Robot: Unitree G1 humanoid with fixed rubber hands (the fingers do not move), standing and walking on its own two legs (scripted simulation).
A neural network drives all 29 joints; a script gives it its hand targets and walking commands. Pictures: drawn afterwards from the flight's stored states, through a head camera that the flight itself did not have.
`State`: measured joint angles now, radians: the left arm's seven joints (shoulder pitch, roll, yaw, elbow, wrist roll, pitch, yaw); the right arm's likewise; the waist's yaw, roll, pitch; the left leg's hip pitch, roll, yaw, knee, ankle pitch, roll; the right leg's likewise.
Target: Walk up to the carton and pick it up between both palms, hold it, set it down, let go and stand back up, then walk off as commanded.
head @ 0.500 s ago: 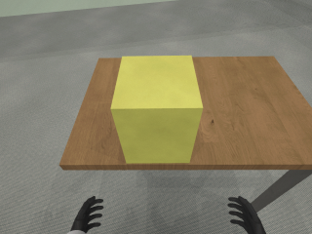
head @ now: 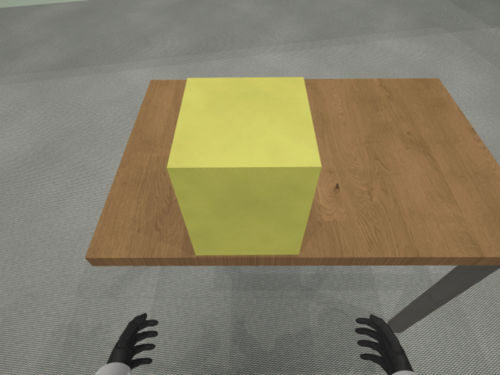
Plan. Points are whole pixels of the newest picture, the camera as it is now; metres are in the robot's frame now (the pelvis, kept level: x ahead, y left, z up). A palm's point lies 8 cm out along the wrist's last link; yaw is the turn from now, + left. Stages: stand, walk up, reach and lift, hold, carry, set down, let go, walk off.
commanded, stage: let go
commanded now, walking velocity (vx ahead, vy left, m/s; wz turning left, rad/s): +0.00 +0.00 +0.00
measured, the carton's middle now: (246, 171) +0.44 +0.04 +0.06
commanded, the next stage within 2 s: stand in 0.38 s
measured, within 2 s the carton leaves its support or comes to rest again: neither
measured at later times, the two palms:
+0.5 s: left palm (124, 352) +0.17 +0.24 -0.09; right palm (402, 369) +0.15 -0.22 -0.10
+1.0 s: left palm out of the picture +0.06 +0.32 -0.11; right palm out of the picture +0.08 -0.25 -0.12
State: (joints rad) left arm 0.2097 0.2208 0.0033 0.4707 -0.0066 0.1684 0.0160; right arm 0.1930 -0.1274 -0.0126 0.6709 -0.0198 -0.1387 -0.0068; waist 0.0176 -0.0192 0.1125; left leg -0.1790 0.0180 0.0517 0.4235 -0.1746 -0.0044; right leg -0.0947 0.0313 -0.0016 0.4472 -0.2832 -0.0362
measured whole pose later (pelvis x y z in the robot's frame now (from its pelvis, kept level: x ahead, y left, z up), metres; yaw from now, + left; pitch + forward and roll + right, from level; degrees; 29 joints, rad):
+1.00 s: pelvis +0.01 +0.03 +0.00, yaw +1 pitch -4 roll -1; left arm 0.24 0.31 0.03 0.97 0.03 -0.02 0.00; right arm 0.20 -0.31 -0.03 1.04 -0.03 -0.03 0.01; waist 0.01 0.02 0.01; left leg -0.17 -0.02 0.05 0.45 -0.20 0.05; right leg -0.05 0.00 -0.01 0.40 -0.28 0.01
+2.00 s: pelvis -0.07 +0.02 -0.02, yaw +0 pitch -2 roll +1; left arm 0.14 0.36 0.05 0.94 0.01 0.04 0.00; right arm 0.05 -0.35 -0.04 0.92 -0.03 0.02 0.01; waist 0.00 0.01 0.23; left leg -0.39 -0.02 0.07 0.55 -0.12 0.05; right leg -0.37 0.04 0.04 0.90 -0.46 -0.05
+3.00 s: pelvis -0.32 +0.01 -0.05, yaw -3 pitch -5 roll +0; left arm 0.09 0.42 0.06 0.84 0.01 0.04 0.02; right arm 0.08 -0.38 -0.08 0.75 -0.02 0.03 -0.02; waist 0.01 0.03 0.36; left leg -0.45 0.04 -0.01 0.86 -0.33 -0.03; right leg -0.30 0.04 0.09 0.87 -0.49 0.00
